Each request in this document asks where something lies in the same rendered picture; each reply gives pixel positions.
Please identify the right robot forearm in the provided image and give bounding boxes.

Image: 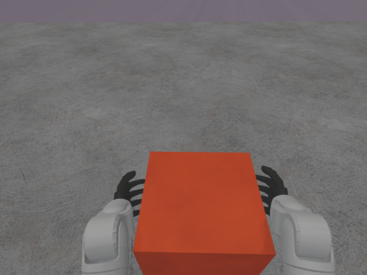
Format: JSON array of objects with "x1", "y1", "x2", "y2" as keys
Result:
[{"x1": 270, "y1": 195, "x2": 335, "y2": 275}]

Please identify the carton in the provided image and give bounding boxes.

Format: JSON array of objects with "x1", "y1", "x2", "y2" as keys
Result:
[{"x1": 133, "y1": 151, "x2": 276, "y2": 275}]

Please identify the robot left hand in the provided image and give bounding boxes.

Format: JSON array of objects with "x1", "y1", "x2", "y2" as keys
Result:
[{"x1": 114, "y1": 171, "x2": 145, "y2": 217}]

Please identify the left robot forearm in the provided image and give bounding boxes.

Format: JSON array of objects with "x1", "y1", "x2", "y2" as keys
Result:
[{"x1": 81, "y1": 199, "x2": 135, "y2": 275}]

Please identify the robot right hand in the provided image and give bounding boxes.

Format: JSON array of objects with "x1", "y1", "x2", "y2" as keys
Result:
[{"x1": 256, "y1": 166, "x2": 288, "y2": 216}]

